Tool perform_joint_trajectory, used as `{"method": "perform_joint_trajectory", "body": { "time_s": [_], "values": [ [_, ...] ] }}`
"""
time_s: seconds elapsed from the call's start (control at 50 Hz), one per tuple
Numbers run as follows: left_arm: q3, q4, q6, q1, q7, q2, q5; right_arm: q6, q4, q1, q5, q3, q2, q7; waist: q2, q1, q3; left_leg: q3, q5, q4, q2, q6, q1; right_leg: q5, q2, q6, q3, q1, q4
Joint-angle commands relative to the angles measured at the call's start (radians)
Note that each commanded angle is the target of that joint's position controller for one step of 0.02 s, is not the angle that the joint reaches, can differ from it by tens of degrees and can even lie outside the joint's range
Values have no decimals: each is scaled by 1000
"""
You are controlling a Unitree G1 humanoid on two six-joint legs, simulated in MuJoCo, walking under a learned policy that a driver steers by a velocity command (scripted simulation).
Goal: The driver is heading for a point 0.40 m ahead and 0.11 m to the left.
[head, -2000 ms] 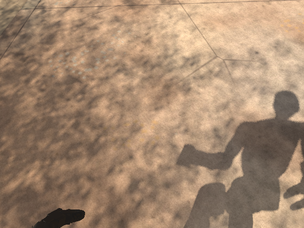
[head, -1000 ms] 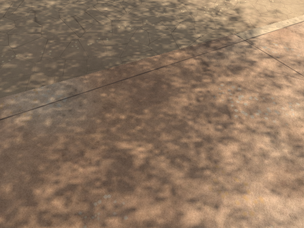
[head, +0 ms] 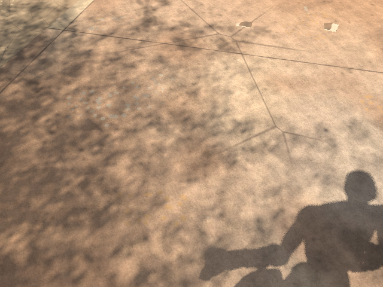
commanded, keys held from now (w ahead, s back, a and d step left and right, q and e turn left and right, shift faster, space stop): shift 0.30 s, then w+shift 0.46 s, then shift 0.24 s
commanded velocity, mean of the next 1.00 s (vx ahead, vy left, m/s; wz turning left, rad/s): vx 0.38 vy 0.00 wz -0.05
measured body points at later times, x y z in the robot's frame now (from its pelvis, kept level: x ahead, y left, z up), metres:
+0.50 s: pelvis +0.05 -0.01 +0.00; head +0.05 +0.00 +0.45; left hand +0.07 +0.27 -0.14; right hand +0.14 -0.29 -0.12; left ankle +0.06 +0.10 -0.71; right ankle -0.03 -0.12 -0.74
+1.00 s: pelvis +0.31 +0.05 -0.01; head +0.35 +0.06 +0.43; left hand +0.52 +0.26 -0.12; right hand +0.23 -0.18 -0.15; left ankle +0.14 +0.13 -0.74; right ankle +0.50 -0.04 -0.71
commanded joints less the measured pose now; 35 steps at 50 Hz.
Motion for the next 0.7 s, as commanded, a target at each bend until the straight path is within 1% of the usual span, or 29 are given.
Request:
{"method": "perform_joint_trajectory", "body": {
  "time_s": [0.02, 0.06, 0.08, 0.1, 0.12, 0.14, 0.16, 0.18, 0.22, 0.26, 0.3, 0.32, 0.34, 0.36, 0.38, 0.4, 0.42, 0.46, 0.48, 0.5, 0.54, 0.56, 0.58, 0.6, 0.62, 0.64, 0.66, 0.68, 0.7],
  "values": [
    [-1, -32, -6, 2, 8, 46, -6, -8, -24, 8, -6, -39, -157, 3, 239, -8, -93, -189, 227, -102, 199, 145, 113, -28, -22, -11, -81, 41, -196],
    [-8, -4, -11, 19, 19, 39, -11, 1, -3, 27, -7, -44, -164, 7, 246, -1, -91, -194, 279, -75, 194, 141, 99, 48, -28, -29, -120, 114, -351],
    [-14, 18, -17, 47, 24, 26, -9, 6, 6, 23, -2, -43, -161, 7, 227, 21, -91, -182, 304, -47, 184, 121, 75, 153, -31, -42, -133, 182, -484],
    [-18, 31, -28, 54, 31, 28, -2, 4, 16, 33, 0, -40, -152, 6, 194, 32, -92, -177, 306, -27, 178, 85, 29, 291, -54, -56, -100, 266, -605],
    [-17, 32, -42, 42, 39, 63, 13, -5, 15, 50, 4, -33, -131, 7, 130, 19, -120, -165, 244, -7, 166, 38, -36, 346, -140, -75, 6, 358, -619],
    [-7, 25, -51, -11, 43, 138, 20, -14, 0, 66, 16, -25, -97, 13, -36, -30, -113, -74, 91, 16, 75, -1, -70, 475, -267, -125, 149, 316, -585],
    [-26, 33, -59, -43, 33, 78, 12, -6, 28, 46, 14, -22, -98, 8, -28, -18, -98, -44, -24, -35, 58, -8, 54, 504, -301, -161, 132, 184, -560],
    [-37, 38, -67, -63, 28, 49, 9, -2, 42, 34, 6, -24, -103, 5, -35, -20, -76, -54, 15, -51, 59, -9, 85, 435, -255, -141, 103, 163, -557],
    [-41, 70, -72, -31, 36, 52, 8, -1, 72, 27, 5, -32, -123, 7, -50, 1, -54, -62, 116, -46, 72, -5, 100, 402, -197, -107, 61, 167, -560],
    [-44, 107, -76, 3, 43, 52, 1, -3, 104, 50, 7, -30, -118, 8, -39, 1, -55, -68, 171, -54, 86, -5, 104, 450, -185, -101, 44, 188, -555],
    [-48, 129, -77, 8, 43, 43, 0, -3, 137, 57, 9, -27, -106, 5, -4, 3, -50, -67, 165, -63, 86, -11, 101, 457, -186, -104, 41, 199, -553],
    [-39, 148, -73, 43, 43, 64, 1, -1, 151, 66, 5, -28, -105, 6, -19, 15, -87, -27, -26, -15, 43, -5, 90, 210, -173, -128, 51, 223, -572],
    [-22, 161, -64, 82, 40, 105, 7, 4, 145, 39, -6, -36, -118, 12, -64, 43, -53, 22, -249, 85, -9, 4, -14, -154, -192, -176, 125, 221, -616],
    [-7, 170, -58, 122, 34, 140, 13, 7, 117, -28, -17, -40, -126, 23, -110, 78, 36, 61, -338, 187, -31, 9, -183, -421, -271, -237, 259, 211, -714],
    [5, 174, -60, 135, 29, 161, 15, 3, 80, -98, -19, -38, -115, 31, -155, 102, 132, 94, -311, 288, 2, 10, -312, -508, -370, -299, 384, 191, -793],
    [3, 172, -73, 136, 26, 132, 17, -7, 53, -150, -11, -42, -123, 35, -123, 109, 183, 59, -272, 388, 51, 12, -422, -430, -417, -332, 440, 202, -824],
    [3, 171, -89, 123, 24, 115, 16, -21, 49, -142, -9, -46, -126, 40, -69, 85, 163, 35, -225, 432, 78, 8, -484, -326, -418, -333, 419, 263, -818],
    [12, 164, -121, 94, 21, 112, 9, -49, 61, -97, -14, -50, -126, 61, -38, 51, 56, 42, -164, 414, 97, -3, -459, -157, -370, -303, 302, 347, -801],
    [16, 162, -133, 81, 20, 114, 5, -55, 62, -93, -12, -51, -123, 69, -45, 43, 25, 58, -144, 373, 92, -7, -400, -105, -337, -286, 235, 334, -799],
    [19, 161, -141, 69, 18, 117, 3, -56, 57, -98, -10, -49, -114, 75, -63, 37, 16, 74, -130, 320, 85, -9, -329, -81, -314, -272, 185, 288, -799],
    [23, 166, -151, 59, 12, 122, 3, -52, 41, -110, -3, -47, -105, 79, -85, 26, 40, 104, -119, 203, 76, -5, -178, -59, -300, -255, 125, 166, -797],
    [26, 166, -152, 55, 9, 128, 4, -49, 45, -83, 0, -49, -107, 77, -80, 13, 45, 129, -104, 159, 64, -1, -89, -54, -302, -253, 107, 105, -785],
    [29, 165, -152, 43, 7, 134, 1, -50, 63, -17, 0, -52, -107, 72, -53, -21, 43, 162, -58, 117, 48, 5, 35, -59, -304, -251, 89, 26, -751],
    [28, 163, -154, 36, 5, 133, 3, -54, 93, 82, -3, -63, -125, 62, -2, -70, 25, 180, -70, 95, 20, 13, 188, -3, -285, -245, 61, -62, -663],
    [17, 158, -161, 25, 1, 108, 16, -66, 147, 262, -6, -82, -166, 45, 89, -156, -41, 147, -143, 69, 19, 29, 405, 156, -231, -230, 4, -168, -431],
    [-12, 110, -173, -8, -5, 7, 14, -79, 178, 438, -29, -113, -288, 27, 358, -229, -141, -253, -551, -125, 274, 90, 553, 179, -94, -174, -144, -330, 25],
    [-14, 70, -177, -50, -4, -9, 6, -85, 178, 415, -33, -97, -266, 33, 365, -169, -123, -702, -805, -318, 407, 130, 477, -5, 7, -174, -53, -497, 258],
    [-9, 69, -174, -43, -7, 31, 10, -81, 142, 266, -24, -88, -230, 35, 207, -85, -33, -632, -754, -283, 417, 138, 381, 93, -83, -191, 1, -561, 367],
    [-6, 82, -174, -32, -20, 56, 19, -87, 115, 190, -14, -78, -188, 40, 112, -48, -25, -502, -635, -253, 376, 130, 309, 186, -138, -187, -11, -531, 356]
  ]
}}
